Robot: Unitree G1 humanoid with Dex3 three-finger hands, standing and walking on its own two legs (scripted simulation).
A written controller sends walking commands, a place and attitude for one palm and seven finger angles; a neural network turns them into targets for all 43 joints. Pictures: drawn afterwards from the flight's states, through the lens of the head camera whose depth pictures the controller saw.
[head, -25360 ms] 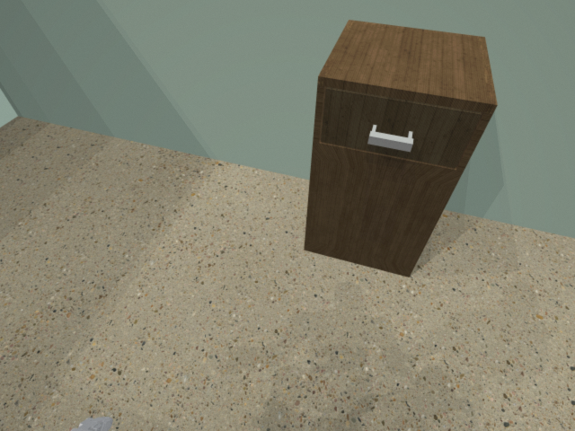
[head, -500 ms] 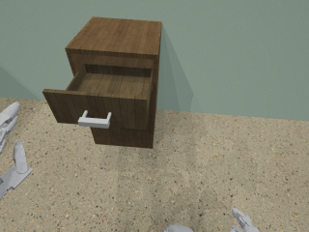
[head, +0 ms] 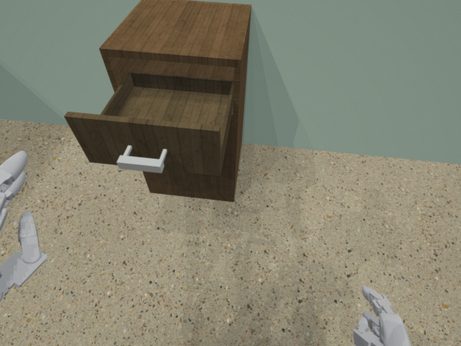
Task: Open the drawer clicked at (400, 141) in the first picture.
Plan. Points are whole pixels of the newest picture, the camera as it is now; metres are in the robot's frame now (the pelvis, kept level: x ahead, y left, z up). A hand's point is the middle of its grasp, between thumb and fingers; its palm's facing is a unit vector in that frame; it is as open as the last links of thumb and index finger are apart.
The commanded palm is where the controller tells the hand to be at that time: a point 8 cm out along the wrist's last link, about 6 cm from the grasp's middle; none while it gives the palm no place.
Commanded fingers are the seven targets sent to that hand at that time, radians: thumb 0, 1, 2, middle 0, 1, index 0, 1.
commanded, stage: stop stepping back and stand still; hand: left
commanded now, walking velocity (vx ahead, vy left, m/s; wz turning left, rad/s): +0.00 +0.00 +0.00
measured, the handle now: (143, 157) +0.58 +0.25 -0.09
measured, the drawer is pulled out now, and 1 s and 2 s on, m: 0.30 0.30 0.30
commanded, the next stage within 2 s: let the arm hang, fingers relaxed in 0.66 s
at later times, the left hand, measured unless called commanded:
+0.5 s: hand (19, 237) +0.22 +0.27 +0.16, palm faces +0.30 -0.84 -0.46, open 7.4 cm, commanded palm +0.16 +0.32 +0.18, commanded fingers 0.00 0.90 0.90 -0.20 -0.30 -0.20 -0.30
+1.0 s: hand out of the picture +0.10 +0.23 -0.15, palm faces -0.03 -0.97 -0.24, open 7.4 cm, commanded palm none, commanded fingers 0.00 0.90 0.90 -0.20 -0.30 -0.20 -0.30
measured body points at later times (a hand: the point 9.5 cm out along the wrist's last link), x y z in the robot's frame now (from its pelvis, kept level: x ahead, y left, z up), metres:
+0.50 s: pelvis +0.02 +0.04 +0.01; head +0.06 +0.05 +0.45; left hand +0.20 +0.31 +0.18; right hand +0.19 -0.18 -0.08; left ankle +0.02 +0.13 -0.74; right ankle +0.01 -0.07 -0.74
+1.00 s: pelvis +0.00 +0.04 +0.00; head +0.02 +0.04 +0.44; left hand +0.10 +0.28 -0.13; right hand +0.10 -0.21 -0.13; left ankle +0.02 +0.13 -0.74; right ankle +0.01 -0.07 -0.74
